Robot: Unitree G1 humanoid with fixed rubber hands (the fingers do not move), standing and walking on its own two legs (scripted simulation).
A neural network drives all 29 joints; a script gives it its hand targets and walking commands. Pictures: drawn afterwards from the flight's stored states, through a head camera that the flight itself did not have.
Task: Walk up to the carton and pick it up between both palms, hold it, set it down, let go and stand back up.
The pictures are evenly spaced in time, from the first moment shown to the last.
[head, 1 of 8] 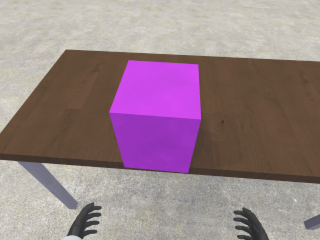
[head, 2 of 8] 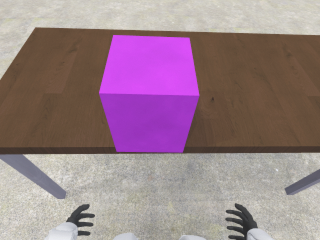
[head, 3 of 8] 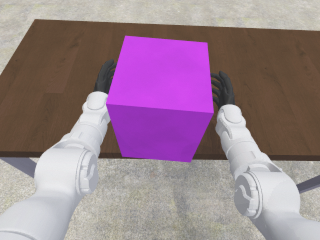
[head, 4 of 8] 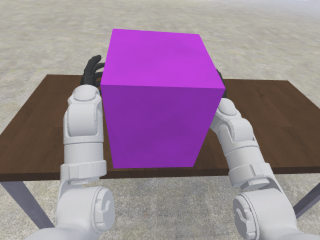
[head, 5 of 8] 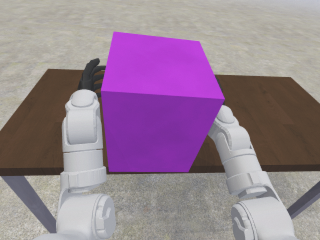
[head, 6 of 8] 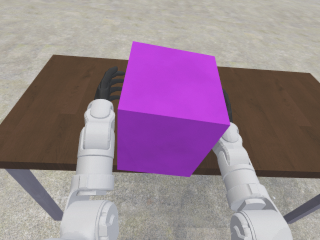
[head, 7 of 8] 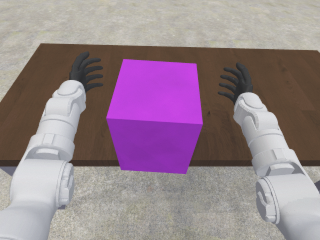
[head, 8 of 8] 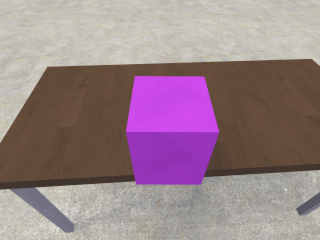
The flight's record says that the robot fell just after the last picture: no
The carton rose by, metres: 0.19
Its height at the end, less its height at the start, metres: +0.00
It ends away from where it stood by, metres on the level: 0.03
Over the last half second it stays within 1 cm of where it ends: yes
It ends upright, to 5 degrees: yes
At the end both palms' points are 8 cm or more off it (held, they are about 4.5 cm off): yes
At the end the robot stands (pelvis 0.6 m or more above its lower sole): yes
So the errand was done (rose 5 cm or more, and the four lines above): yes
